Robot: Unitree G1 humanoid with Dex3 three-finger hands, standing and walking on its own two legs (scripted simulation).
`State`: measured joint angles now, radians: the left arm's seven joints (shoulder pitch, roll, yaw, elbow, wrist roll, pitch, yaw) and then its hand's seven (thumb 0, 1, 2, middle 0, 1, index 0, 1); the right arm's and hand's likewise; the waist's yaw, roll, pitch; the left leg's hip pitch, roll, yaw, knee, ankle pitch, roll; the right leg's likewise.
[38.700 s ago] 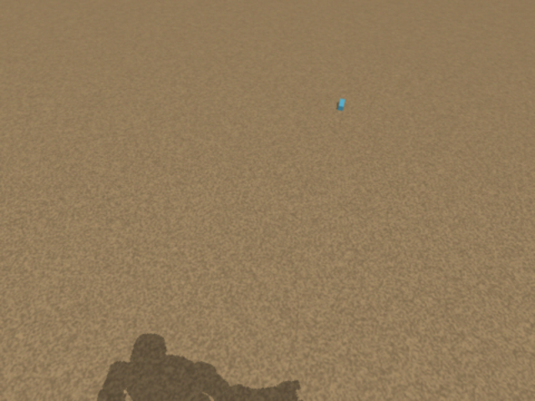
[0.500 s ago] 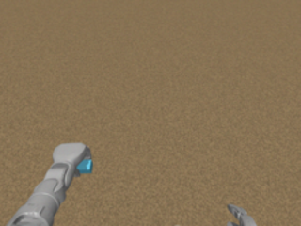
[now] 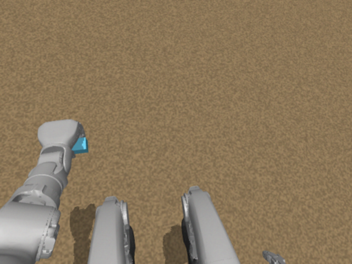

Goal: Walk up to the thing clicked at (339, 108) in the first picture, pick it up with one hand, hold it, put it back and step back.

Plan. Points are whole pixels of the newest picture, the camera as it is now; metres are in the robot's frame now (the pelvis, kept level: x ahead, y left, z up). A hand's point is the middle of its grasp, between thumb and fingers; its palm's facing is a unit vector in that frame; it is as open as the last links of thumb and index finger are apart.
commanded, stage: crouch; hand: left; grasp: from above
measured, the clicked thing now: (68, 147) +0.44 +0.22 -0.17
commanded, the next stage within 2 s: lower in 1.16 s
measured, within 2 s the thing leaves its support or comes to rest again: neither
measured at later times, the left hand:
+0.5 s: hand (84, 156) +0.45 +0.22 -0.30, palm faces -0.44 -0.02 -0.90, open 6.4 cm
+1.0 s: hand (89, 158) +0.46 +0.22 -0.36, palm faces -0.45 -0.04 -0.89, open 6.4 cm
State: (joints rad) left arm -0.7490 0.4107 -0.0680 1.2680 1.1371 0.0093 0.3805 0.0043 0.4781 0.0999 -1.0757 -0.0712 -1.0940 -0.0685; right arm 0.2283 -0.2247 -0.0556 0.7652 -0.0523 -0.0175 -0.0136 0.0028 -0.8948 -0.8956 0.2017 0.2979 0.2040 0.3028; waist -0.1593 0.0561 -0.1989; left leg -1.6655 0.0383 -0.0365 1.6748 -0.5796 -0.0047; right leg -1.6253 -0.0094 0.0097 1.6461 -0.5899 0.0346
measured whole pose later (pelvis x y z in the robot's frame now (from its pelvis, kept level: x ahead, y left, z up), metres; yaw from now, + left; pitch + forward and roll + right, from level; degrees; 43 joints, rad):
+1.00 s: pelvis -0.02 -0.01 -0.20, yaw -4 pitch +35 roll -5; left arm -0.98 0.61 0.04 1.49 1.21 -0.11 0.42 0.01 0.50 0.06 -1.06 -0.08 -1.09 -0.07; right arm 0.15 -0.25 0.03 0.78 -0.14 -0.07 0.11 0.00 -0.91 -0.90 0.20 0.30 0.20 0.30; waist -0.23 0.00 -0.08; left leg -2.28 0.03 -0.13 2.33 -0.66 -0.03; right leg -2.22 0.02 -0.03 2.28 -0.67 0.04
